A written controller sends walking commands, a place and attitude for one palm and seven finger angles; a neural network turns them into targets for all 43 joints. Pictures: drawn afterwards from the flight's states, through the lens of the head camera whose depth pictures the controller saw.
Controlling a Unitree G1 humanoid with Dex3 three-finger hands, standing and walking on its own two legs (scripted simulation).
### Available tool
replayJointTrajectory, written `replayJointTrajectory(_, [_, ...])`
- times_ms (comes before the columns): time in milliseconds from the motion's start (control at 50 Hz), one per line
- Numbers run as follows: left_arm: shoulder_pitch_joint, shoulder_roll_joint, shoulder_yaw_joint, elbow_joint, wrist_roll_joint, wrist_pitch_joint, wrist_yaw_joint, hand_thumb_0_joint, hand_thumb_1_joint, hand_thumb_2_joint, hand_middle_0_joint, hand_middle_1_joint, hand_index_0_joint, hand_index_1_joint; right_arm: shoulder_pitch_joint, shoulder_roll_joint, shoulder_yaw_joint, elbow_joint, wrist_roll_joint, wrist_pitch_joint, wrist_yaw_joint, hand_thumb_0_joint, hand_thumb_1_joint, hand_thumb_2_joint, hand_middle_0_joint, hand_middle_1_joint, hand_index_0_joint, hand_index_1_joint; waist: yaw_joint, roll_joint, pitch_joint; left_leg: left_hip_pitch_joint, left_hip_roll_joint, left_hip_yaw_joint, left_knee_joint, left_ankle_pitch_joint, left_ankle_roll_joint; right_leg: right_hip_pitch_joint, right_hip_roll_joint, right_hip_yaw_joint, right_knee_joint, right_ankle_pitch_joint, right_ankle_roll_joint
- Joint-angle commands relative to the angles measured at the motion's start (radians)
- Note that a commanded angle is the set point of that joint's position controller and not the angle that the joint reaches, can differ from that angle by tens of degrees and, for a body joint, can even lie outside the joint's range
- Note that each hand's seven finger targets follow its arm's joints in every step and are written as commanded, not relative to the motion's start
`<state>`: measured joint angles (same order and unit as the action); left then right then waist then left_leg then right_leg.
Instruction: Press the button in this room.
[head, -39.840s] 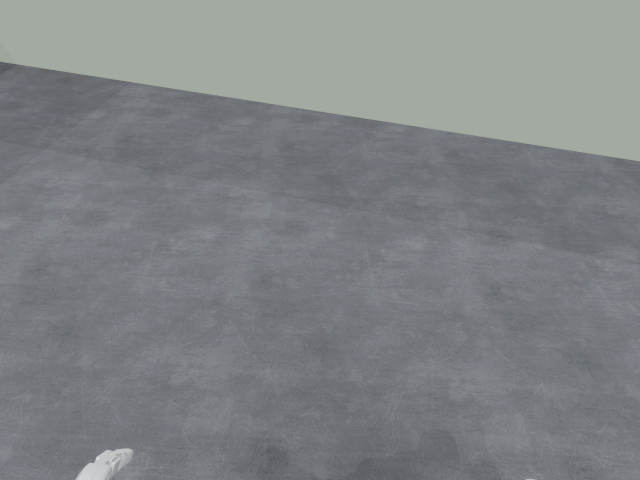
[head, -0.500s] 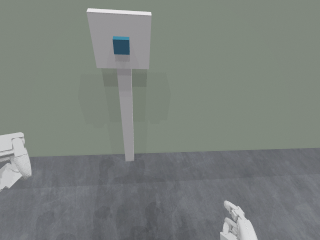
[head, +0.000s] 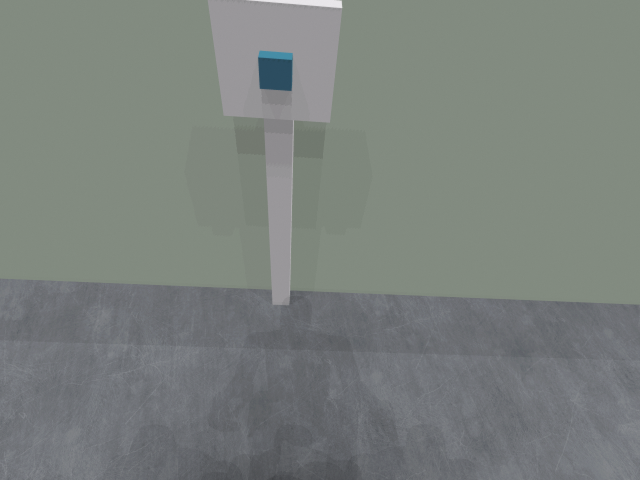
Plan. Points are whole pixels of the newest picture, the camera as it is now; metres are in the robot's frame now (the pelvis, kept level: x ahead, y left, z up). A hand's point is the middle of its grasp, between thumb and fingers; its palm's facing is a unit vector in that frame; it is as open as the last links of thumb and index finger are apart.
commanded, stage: let the arm hang, fingers relaxed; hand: left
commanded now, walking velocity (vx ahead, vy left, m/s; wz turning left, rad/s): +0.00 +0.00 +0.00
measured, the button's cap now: (276, 70) +0.72 +0.13 +0.13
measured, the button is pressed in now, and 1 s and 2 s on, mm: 0 0 0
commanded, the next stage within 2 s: stand and wait in 0.72 s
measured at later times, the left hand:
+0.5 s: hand out of the picture -0.01 +0.18 -0.17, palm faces +0.02 -0.98 -0.18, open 7.3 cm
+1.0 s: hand out of the picture -0.01 +0.19 -0.17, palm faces +0.03 -0.98 -0.20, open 7.4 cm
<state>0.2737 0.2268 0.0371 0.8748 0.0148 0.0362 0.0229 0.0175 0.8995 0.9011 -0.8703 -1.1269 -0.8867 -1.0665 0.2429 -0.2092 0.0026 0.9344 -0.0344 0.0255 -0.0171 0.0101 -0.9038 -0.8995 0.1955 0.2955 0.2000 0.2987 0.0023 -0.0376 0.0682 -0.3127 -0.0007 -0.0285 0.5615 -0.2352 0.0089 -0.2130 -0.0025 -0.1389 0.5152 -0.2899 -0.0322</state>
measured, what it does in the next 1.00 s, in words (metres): stands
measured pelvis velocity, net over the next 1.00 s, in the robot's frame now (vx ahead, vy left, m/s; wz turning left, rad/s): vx -0.01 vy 0.01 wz -0.02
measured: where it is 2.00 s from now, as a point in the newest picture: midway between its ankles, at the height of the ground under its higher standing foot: outside the picture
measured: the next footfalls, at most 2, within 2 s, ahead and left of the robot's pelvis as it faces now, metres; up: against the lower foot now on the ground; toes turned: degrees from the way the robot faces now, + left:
none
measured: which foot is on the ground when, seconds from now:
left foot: down 0.00-1.00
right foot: down 0.00-1.00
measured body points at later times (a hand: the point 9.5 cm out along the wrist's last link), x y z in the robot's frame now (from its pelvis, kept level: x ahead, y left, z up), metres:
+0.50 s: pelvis -0.01 +0.01 +0.01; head -0.01 +0.01 +0.46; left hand -0.01 +0.23 -0.15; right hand -0.04 -0.21 -0.15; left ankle +0.04 +0.11 -0.73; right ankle -0.01 -0.10 -0.73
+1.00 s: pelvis -0.01 +0.01 +0.01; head +0.01 +0.01 +0.46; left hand -0.01 +0.24 -0.15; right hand -0.03 -0.20 -0.15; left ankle +0.04 +0.11 -0.73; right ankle -0.01 -0.10 -0.73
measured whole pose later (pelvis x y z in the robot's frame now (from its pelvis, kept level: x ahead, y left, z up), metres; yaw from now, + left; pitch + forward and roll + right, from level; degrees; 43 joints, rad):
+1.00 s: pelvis -0.01 +0.01 +0.01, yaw -1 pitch -2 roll -1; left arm 0.27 0.15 0.03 1.15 0.01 0.00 0.03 0.01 0.90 0.90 -0.20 -0.30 -0.20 -0.30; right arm 0.29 -0.13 -0.02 1.13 -0.02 0.01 -0.03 0.00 -0.90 -0.90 0.20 0.30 0.20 0.30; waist 0.00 0.01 0.06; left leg -0.23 -0.02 0.01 0.43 -0.17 0.03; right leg -0.16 -0.02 -0.10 0.42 -0.23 -0.01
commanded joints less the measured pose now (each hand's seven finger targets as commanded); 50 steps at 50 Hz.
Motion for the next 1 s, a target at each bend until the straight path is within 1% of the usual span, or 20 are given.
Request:
replayJointTrajectory(0, [0.02,0.105,0.007,0.04,-0.004,-0.041,-0.006,0.0,0.9,0.9,-0.567,-0.7,-0.567,-0.7,-0.007,-0.098,-0.024,-0.021,0.012,-0.022,-0.008,0.0,-0.9,-0.9,0.2,0.3,0.2,0.3,-0.002,0.163,-0.122,0.053,0.093,-0.084,-0.15,0.115,0.028,0.095,-0.118,0.149,-0.151,0.106,-0.027])
replayJointTrajectory(40, [0.007,0.106,0.002,0.083,-0.004,-0.042,-0.006,0.0,0.9,0.9,-0.493,-0.62,-0.493,-0.62,0.01,-0.107,-0.028,0.006,0.015,-0.02,-0.01,0.0,-0.9,-0.9,0.2,0.3,0.2,0.3,-0.008,0.082,-0.08,0.07,0.097,-0.083,-0.162,0.112,0.027,0.062,-0.115,0.138,-0.173,0.084,-0.027])
replayJointTrajectory(60, [0.009,0.098,-0.001,0.103,-0.005,-0.041,-0.006,0.0,0.9,0.9,-0.457,-0.58,-0.457,-0.58,0.016,-0.101,-0.028,0.024,0.015,-0.019,-0.01,0.0,-0.9,-0.9,0.2,0.3,0.2,0.3,-0.009,0.075,-0.059,0.07,0.099,-0.081,-0.175,0.092,0.027,0.048,-0.118,0.14,-0.188,0.058,-0.026])
replayJointTrajectory(80, [0.007,0.092,-0.004,0.124,-0.005,-0.042,-0.005,0.0,0.9,0.9,-0.42,-0.54,-0.42,-0.54,0.027,-0.097,-0.027,0.039,0.015,-0.019,-0.011,0.0,-0.9,-0.9,0.2,0.3,0.2,0.3,-0.01,0.05,-0.042,0.072,0.099,-0.079,-0.186,0.084,0.027,0.04,-0.114,0.14,-0.196,0.047,-0.024])
replayJointTrajectory(120, [0.016,0.082,-0.008,0.158,-0.005,-0.04,-0.004,0.0,0.9,0.9,-0.347,-0.46,-0.347,-0.46,0.037,-0.088,-0.026,0.065,0.015,-0.016,-0.012,0.0,-0.9,-0.9,0.2,0.3,0.2,0.3,-0.011,0.025,0.0,0.075,0.095,-0.073,-0.201,0.042,0.027,0.009,-0.115,0.143,-0.217,0.0,-0.023])
replayJointTrajectory(140, [0.021,0.084,-0.009,0.173,-0.004,-0.04,-0.002,0.0,0.9,0.9,-0.31,-0.42,-0.31,-0.42,0.042,-0.091,-0.026,0.077,0.016,-0.014,-0.011,0.0,-0.9,-0.9,0.2,0.3,0.2,0.3,-0.011,0.029,0.016,0.077,0.092,-0.07,-0.206,0.028,0.026,-0.005,-0.112,0.143,-0.222,-0.023,-0.023])
replayJointTrajectory(200, [0.027,0.073,-0.009,0.207,-0.004,-0.037,0.0,0.0,0.9,0.9,-0.2,-0.3,-0.2,-0.3,0.064,-0.072,-0.025,0.112,0.012,-0.014,-0.012,0.0,-0.9,-0.9,0.2,0.3,0.2,0.3,-0.012,0.007,0.027,0.07,0.087,-0.069,-0.227,-0.026,0.028,-0.015,-0.112,0.151,-0.229,-0.074,-0.022])
replayJointTrajectory(220, [0.031,0.072,-0.007,0.213,-0.004,-0.037,0.001,0.0,0.9,0.9,-0.2,-0.3,-0.2,-0.3,0.07,-0.07,-0.025,0.119,0.012,-0.014,-0.012,0.0,-0.9,-0.9,0.2,0.3,0.2,0.3,-0.012,0.001,0.024,0.071,0.088,-0.068,-0.231,-0.029,0.029,-0.014,-0.113,0.148,-0.229,-0.077,-0.021])
replayJointTrajectory(240, [0.038,0.075,-0.007,0.22,-0.003,-0.038,0.002,0.0,0.9,0.9,-0.2,-0.3,-0.2,-0.3,0.069,-0.072,-0.025,0.126,0.014,-0.015,-0.011,0.0,-0.9,-0.9,0.2,0.3,0.2,0.3,-0.007,0.012,0.03,0.073,0.086,-0.061,-0.228,-0.02,0.029,-0.017,-0.114,0.149,-0.232,-0.08,-0.021])
replayJointTrajectory(320, [0.046,0.058,-0.007,0.241,-0.005,-0.04,0.005,0.0,0.9,0.9,-0.2,-0.3,-0.2,-0.3,0.089,-0.046,-0.021,0.151,0.012,-0.017,-0.013,0.0,-0.9,-0.9,0.2,0.3,0.2,0.3,-0.008,0.013,0.02,0.076,0.082,-0.051,-0.227,-0.001,0.026,-0.012,-0.119,0.153,-0.229,-0.073,-0.021])
replayJointTrajectory(340, [0.05,0.06,-0.005,0.243,-0.004,-0.04,0.006,0.0,0.9,0.9,-0.2,-0.3,-0.2,-0.3,0.089,-0.046,-0.022,0.153,0.014,-0.017,-0.013,0.0,-0.9,-0.9,0.2,0.3,0.2,0.3,-0.006,0.028,0.02,0.076,0.082,-0.051,-0.225,0.003,0.027,-0.01,-0.116,0.152,-0.228,-0.072,-0.021])
replayJointTrajectory(460, [0.061,0.035,-0.005,0.257,-0.005,-0.036,0.009,0.0,0.9,0.9,-0.2,-0.3,-0.2,-0.3,0.109,-0.015,-0.019,0.174,0.011,-0.016,-0.017,0.0,-0.9,-0.9,0.2,0.3,0.2,0.3,-0.002,0.074,0.062,0.03,0.083,-0.06,-0.247,-0.043,0.026,-0.011,-0.111,0.15,-0.22,-0.077,-0.019])
replayJointTrajectory(540, [0.068,0.029,0.001,0.259,-0.004,-0.036,0.01,0.0,0.9,0.9,-0.2,-0.3,-0.2,-0.3,0.128,-0.011,-0.023,0.174,0.012,-0.017,-0.019,0.0,-0.9,-0.9,0.2,0.3,0.2,0.3,0.001,0.064,0.06,0.017,0.08,-0.059,-0.246,-0.054,0.026,-0.003,-0.107,0.143,-0.215,-0.078,-0.019])
replayJointTrajectory(580, [0.065,0.023,0.002,0.257,-0.004,-0.038,0.011,0.0,0.9,0.9,-0.2,-0.3,-0.2,-0.3,0.14,0.0,-0.023,0.178,0.011,-0.02,-0.019,0.0,-0.9,-0.9,0.2,0.3,0.2,0.3,-0.004,0.05,0.037,0.023,0.079,-0.06,-0.243,-0.037,0.026,0.009,-0.11,0.145,-0.209,-0.066,-0.02])
replayJointTrajectory(620, [0.066,0.017,0.003,0.256,-0.005,-0.039,0.012,0.0,0.9,0.9,-0.2,-0.3,-0.2,-0.3,0.138,0.002,-0.025,0.178,0.011,-0.022,-0.02,0.0,-0.9,-0.9,0.2,0.3,0.2,0.3,-0.004,0.066,0.03,0.034,0.08,-0.058,-0.239,-0.021,0.026,0.006,-0.113,0.146,-0.207,-0.053,-0.021])
replayJointTrajectory(680, [0.062,0.017,0.004,0.256,-0.005,-0.041,0.012,0.0,0.9,0.9,-0.2,-0.3,-0.2,-0.3,0.142,0.005,-0.026,0.179,0.012,-0.021,-0.021,0.0,-0.9,-0.9,0.2,0.3,0.2,0.3,-0.006,0.056,0.038,0.032,0.079,-0.058,-0.232,-0.018,0.025,0.0,-0.112,0.144,-0.209,-0.052,-0.021])
replayJointTrajectory(820, [0.063,0.017,0.008,0.256,-0.005,-0.044,0.013,0.0,0.9,0.9,-0.2,-0.3,-0.2,-0.3,0.132,-0.01,-0.031,0.176,0.014,-0.027,-0.023,0.0,-0.9,-0.9,0.2,0.3,0.2,0.3,-0.005,0.085,0.021,0.036,0.093,-0.075,-0.244,-0.003,0.029,0.024,-0.105,0.136,-0.192,-0.004,-0.019])
replayJointTrajectory(880, [0.06,0.026,0.008,0.256,-0.003,-0.047,0.012,0.0,0.9,0.9,-0.2,-0.3,-0.2,-0.3,0.121,-0.024,-0.034,0.172,0.015,-0.029,-0.023,0.0,-0.9,-0.9,0.2,0.3,0.2,0.3,-0.005,0.053,0.013,0.054,0.094,-0.074,-0.239,0.021,0.032,0.026,-0.109,0.136,-0.195,0.01,-0.018])
replayJointTrajectory(960, [0.049,0.041,0.01,0.253,-0.003,-0.049,0.012,0.0,0.9,0.9,-0.2,-0.3,-0.2,-0.3,0.101,-0.038,-0.037,0.171,0.016,-0.029,-0.022,0.0,-0.9,-0.9,0.2,0.3,0.2,0.3,-0.007,0.063,0.015,0.069,0.098,-0.074,-0.24,0.035,0.032,0.022,-0.112,0.136,-0.201,0.015,-0.018])
replayJointTrajectory(980, [0.045,0.044,0.009,0.253,-0.002,-0.051,0.011,0.0,0.9,0.9,-0.2,-0.3,-0.2,-0.3,0.096,-0.043,-0.038,0.169,0.016,-0.03,-0.022,0.0,-0.9,-0.9,0.2,0.3,0.2,0.3,-0.007,0.054,0.015,0.071,0.097,-0.072,-0.238,0.045,0.031,0.024,-0.111,0.138,-0.202,0.024,-0.017])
